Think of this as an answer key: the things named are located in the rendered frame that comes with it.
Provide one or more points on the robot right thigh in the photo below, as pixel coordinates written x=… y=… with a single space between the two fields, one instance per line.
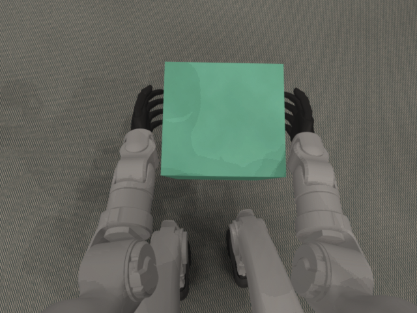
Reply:
x=269 y=286

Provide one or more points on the robot right forearm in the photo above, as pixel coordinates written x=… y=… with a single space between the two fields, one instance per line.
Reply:
x=319 y=213

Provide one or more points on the carton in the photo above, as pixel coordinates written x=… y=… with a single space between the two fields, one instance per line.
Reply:
x=223 y=121

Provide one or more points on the left robot hand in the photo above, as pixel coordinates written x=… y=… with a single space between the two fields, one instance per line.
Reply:
x=142 y=116

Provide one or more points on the robot left forearm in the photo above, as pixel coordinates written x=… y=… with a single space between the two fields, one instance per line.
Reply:
x=128 y=213

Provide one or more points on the robot left foot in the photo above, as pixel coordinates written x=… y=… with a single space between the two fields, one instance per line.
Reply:
x=184 y=291

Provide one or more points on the right robot hand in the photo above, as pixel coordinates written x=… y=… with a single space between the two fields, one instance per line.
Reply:
x=301 y=120

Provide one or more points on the right robot upper arm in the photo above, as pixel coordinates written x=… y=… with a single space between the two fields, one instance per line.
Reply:
x=335 y=279

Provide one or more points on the left robot upper arm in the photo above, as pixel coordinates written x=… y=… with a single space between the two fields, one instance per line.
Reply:
x=114 y=278

